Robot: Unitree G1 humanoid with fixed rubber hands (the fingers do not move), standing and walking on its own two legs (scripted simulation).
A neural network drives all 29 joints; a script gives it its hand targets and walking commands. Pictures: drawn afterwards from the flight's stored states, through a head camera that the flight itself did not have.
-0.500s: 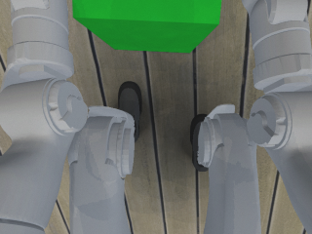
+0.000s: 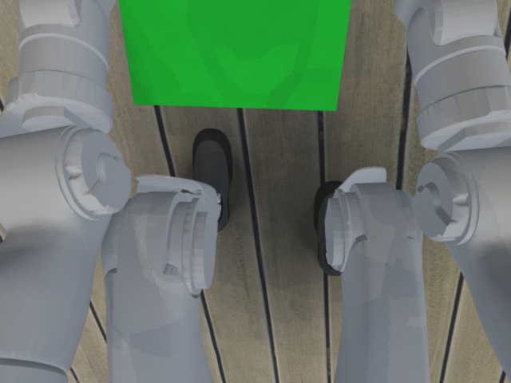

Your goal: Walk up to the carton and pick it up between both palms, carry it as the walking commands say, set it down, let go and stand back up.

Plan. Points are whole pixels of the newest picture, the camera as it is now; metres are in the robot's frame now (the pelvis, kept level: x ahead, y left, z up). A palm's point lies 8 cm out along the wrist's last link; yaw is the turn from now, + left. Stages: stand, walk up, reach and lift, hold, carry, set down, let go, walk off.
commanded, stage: set down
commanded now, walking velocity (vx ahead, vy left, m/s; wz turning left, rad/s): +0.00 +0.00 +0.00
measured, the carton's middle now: out of the picture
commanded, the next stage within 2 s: let go in 1.68 s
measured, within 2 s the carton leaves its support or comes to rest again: neither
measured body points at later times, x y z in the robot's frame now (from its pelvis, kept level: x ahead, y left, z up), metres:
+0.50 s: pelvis +0.00 +0.00 +0.00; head +0.39 +0.01 +0.20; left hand +0.55 +0.26 -0.20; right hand +0.59 -0.12 -0.17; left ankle +0.16 +0.13 -0.36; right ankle +0.07 -0.12 -0.36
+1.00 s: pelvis -0.01 +0.00 +0.08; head +0.36 +0.03 +0.33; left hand +0.56 +0.27 -0.04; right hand +0.60 -0.12 -0.02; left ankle +0.16 +0.13 -0.36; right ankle +0.07 -0.12 -0.36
